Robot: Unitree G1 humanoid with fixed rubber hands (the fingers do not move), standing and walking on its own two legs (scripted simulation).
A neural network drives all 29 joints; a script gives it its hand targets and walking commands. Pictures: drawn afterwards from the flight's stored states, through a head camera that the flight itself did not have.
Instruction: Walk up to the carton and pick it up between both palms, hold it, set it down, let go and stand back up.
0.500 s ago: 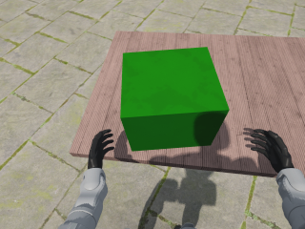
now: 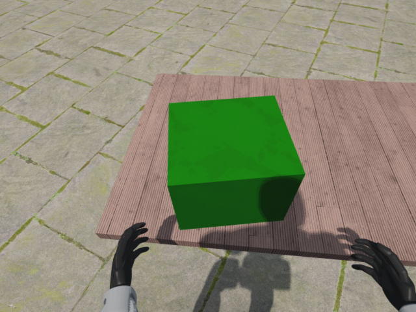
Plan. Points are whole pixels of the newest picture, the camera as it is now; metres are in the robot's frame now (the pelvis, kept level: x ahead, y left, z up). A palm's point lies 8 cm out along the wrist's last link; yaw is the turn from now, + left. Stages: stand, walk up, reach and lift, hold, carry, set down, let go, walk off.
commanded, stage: set down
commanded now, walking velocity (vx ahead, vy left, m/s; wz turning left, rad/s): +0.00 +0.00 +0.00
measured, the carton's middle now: (227, 162) +0.50 -0.01 -0.06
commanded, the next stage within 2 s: none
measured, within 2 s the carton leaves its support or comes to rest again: neither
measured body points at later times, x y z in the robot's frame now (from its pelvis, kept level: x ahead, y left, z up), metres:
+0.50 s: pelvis +0.02 +0.01 +0.00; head +0.04 +0.02 +0.45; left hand +0.19 +0.20 -0.05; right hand +0.20 -0.28 -0.05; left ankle -0.04 +0.15 -0.72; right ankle +0.02 -0.09 -0.73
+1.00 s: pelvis +0.01 +0.02 +0.01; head +0.01 +0.03 +0.46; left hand +0.19 +0.20 -0.05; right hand +0.18 -0.25 -0.05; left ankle -0.04 +0.15 -0.73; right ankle +0.02 -0.09 -0.73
